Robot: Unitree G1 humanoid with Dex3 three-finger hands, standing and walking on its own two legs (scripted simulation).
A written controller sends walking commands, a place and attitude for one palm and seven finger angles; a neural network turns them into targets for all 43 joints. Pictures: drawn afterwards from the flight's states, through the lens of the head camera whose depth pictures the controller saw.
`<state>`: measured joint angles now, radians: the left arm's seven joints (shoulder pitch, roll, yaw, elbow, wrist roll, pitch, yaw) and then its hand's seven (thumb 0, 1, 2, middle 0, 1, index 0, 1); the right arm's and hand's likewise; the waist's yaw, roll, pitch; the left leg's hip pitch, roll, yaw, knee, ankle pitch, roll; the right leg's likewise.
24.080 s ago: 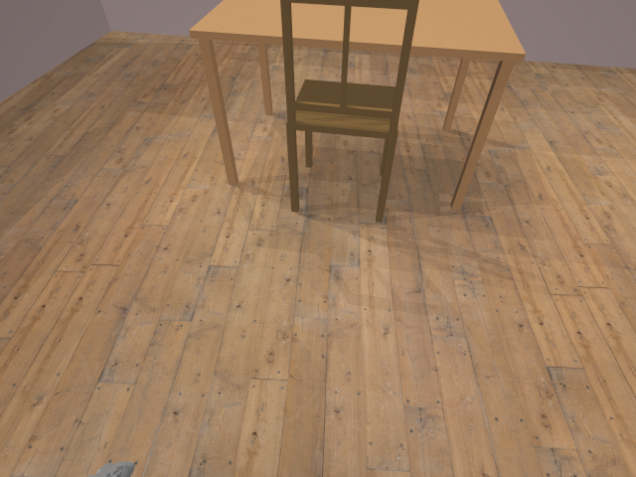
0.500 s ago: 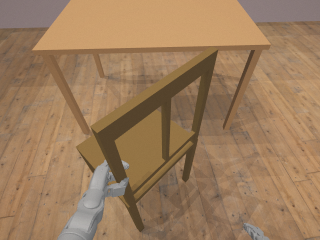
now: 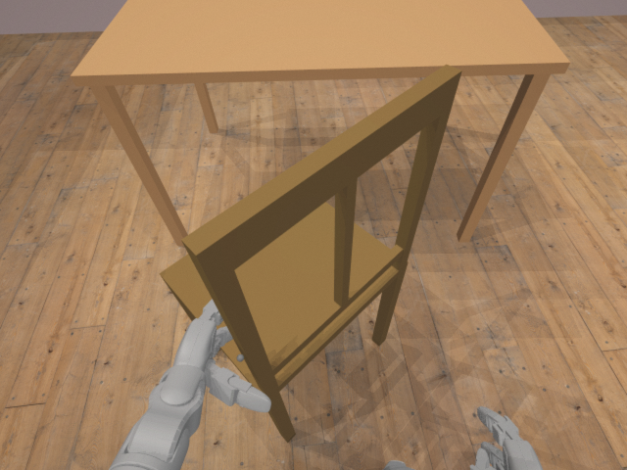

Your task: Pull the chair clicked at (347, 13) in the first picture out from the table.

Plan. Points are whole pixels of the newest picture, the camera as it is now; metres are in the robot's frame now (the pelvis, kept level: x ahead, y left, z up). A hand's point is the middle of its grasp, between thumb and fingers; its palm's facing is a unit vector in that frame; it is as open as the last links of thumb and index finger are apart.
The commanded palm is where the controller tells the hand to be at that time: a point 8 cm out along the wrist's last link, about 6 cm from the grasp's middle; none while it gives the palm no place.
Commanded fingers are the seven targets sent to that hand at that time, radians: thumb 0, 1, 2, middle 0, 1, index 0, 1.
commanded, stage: open the thumb and straighten the fingers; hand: left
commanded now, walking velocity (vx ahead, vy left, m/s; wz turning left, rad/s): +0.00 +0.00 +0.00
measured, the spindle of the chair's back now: (343, 252) +0.44 -0.04 -0.02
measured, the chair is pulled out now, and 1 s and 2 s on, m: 0.46 0.46 0.46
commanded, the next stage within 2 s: draw the fingers out of the gap in 0.12 s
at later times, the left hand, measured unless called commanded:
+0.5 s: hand (227, 403) +0.22 +0.12 -0.04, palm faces -0.11 -0.97 -0.21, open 17.5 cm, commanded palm +0.21 +0.17 -0.02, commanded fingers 0.00 -0.55 0.20 0.00 0.00 0.00 0.00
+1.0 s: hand (220, 468) +0.15 +0.12 -0.04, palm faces -0.09 -0.97 -0.21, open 17.5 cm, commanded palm +0.12 +0.16 -0.02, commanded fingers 0.00 -0.55 0.20 0.00 0.00 0.00 0.00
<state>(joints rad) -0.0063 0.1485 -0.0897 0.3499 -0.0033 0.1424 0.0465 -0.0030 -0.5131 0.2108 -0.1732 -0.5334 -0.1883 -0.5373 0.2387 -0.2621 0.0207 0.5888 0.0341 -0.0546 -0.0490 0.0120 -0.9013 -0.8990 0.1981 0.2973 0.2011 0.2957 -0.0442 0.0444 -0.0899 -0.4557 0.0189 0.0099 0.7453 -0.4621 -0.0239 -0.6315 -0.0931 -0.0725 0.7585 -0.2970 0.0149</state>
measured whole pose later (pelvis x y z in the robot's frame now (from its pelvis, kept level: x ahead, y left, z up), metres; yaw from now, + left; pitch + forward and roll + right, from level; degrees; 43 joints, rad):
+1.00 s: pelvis -0.01 +0.00 -0.02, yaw +1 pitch +10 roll +0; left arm 0.59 0.18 -0.19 -0.22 0.05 0.22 0.06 -0.01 -0.54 0.20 -0.01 0.00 -0.01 0.00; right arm 0.27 -0.25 0.03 0.44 0.03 -0.12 -0.09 0.01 -0.90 -0.90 0.20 0.30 0.20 0.30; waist -0.02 0.05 -0.15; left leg -0.56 0.02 -0.02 0.94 -0.56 -0.02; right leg -0.71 -0.10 -0.09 0.92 -0.38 0.02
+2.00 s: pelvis +0.01 +0.01 +0.01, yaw +2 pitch -1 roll -1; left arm 0.62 0.30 0.15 -0.44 -0.04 -0.02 0.19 0.00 0.05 0.49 -0.09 -0.13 -0.09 -0.13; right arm 0.23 -0.22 0.03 0.60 0.02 -0.17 -0.11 0.01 -0.90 -0.90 0.20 0.30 0.20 0.30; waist 0.06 0.08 -0.05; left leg -0.17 0.02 -0.02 0.63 -0.45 -0.01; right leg -0.32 -0.09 -0.11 0.64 -0.29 0.03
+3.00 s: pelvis +0.00 +0.01 +0.03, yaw -2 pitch -1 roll +0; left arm 0.47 0.37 0.41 -0.44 -0.04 -0.15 0.17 0.02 0.89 0.90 -0.20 -0.31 -0.21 -0.30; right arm 0.14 -0.22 0.01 0.59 0.02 -0.10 -0.08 0.01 -0.90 -0.90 0.20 0.30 0.20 0.30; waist 0.03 0.06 0.09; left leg -0.09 0.02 0.04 0.45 -0.33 -0.01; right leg -0.27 -0.07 -0.06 0.45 -0.15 0.03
